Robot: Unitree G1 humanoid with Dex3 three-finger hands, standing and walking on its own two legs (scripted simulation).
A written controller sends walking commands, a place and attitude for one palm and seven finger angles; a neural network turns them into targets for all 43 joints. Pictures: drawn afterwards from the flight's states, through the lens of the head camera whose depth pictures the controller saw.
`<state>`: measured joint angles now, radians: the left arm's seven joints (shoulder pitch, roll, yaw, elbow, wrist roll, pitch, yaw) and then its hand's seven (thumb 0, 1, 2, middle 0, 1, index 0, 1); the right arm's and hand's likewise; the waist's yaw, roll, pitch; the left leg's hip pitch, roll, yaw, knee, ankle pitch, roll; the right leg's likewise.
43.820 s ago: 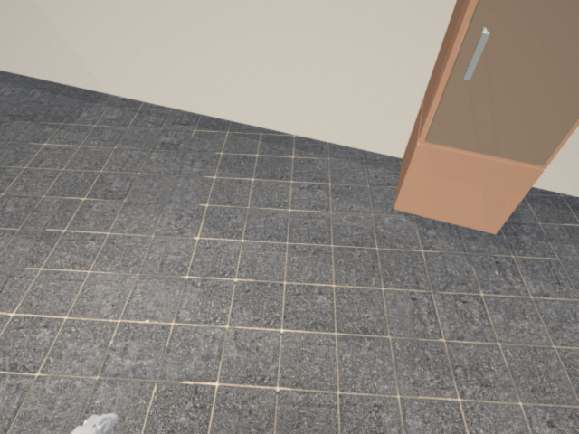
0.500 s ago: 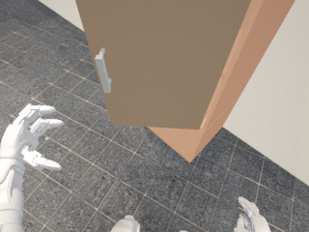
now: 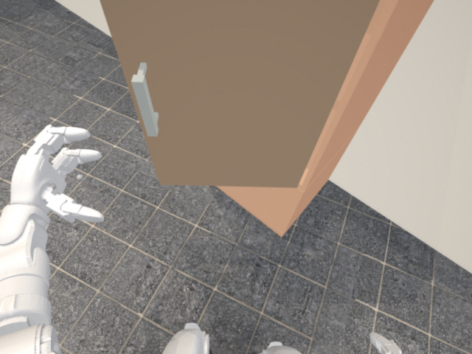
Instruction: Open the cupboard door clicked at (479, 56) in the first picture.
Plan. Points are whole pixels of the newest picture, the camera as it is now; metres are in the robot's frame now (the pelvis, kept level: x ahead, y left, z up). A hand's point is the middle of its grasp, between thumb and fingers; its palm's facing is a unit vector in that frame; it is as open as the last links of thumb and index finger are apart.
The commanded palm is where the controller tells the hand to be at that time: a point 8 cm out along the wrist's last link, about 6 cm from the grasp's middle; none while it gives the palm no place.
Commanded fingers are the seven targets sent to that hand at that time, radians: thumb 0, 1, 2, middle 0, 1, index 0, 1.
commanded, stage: move the hooked fingers beside the handle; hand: left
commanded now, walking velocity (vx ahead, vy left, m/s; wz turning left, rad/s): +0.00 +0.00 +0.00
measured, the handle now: (148, 101) +0.56 +0.19 +0.07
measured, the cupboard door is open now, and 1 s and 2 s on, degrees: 41 41 41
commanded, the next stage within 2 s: slide the fingers in behind the handle in 1.72 s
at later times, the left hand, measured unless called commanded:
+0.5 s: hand (99, 147) +0.43 +0.25 +0.07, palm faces +0.01 -1.00 +0.01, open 13.9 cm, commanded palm +0.42 +0.30 +0.07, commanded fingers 0.00 -0.50 0.30 -0.30 -1.20 -0.30 -1.20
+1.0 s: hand (114, 115) +0.51 +0.24 +0.08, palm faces +0.05 -1.00 -0.01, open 13.9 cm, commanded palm +0.48 +0.29 +0.06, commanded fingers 0.00 -0.50 0.30 -0.30 -1.20 -0.30 -1.20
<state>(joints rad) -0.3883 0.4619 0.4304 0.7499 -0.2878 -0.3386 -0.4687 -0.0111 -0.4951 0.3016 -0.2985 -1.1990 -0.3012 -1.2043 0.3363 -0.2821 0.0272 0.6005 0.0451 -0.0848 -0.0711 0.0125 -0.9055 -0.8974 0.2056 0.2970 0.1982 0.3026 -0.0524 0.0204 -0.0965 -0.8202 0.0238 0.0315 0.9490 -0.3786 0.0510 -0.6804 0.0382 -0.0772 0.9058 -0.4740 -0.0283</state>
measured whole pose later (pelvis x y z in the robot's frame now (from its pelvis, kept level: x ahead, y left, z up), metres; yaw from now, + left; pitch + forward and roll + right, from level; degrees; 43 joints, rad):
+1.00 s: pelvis +0.00 -0.01 -0.02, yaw -2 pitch +22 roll -4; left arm -0.92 0.68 0.49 1.22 -0.13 -0.39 -0.38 -0.01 -0.49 0.30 -0.30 -1.20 -0.30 -1.20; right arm 0.40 -0.29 0.04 0.64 0.01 0.05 -0.05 0.01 -0.91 -0.90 0.21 0.30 0.20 0.30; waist -0.17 0.03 -0.10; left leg -1.05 0.06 0.01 1.07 -0.41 0.04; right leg -0.90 0.07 -0.09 1.01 -0.49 -0.04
